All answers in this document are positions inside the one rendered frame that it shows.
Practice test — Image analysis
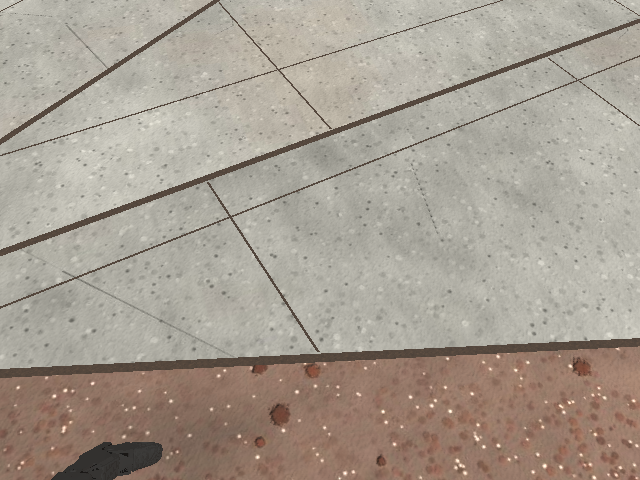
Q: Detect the left robot hand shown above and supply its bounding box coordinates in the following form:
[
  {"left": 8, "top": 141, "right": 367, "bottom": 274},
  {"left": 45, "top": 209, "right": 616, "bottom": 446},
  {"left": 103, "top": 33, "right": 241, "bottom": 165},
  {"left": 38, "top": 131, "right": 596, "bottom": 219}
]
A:
[{"left": 51, "top": 442, "right": 163, "bottom": 480}]

